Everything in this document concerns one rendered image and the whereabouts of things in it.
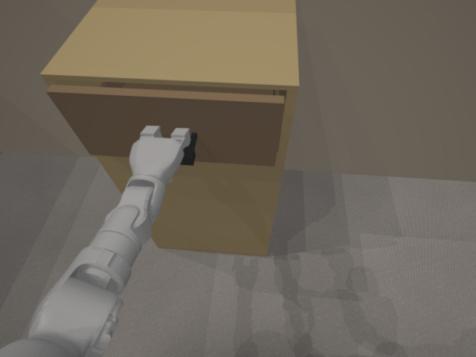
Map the robot left upper arm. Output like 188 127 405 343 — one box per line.
0 277 123 357

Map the robot left forearm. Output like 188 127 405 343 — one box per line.
28 175 166 337

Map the cabinet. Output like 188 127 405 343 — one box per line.
40 0 299 257

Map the left robot hand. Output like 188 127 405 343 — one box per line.
129 126 191 185

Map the handle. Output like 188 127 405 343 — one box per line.
180 132 197 166

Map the drawer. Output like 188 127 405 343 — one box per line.
46 82 284 167

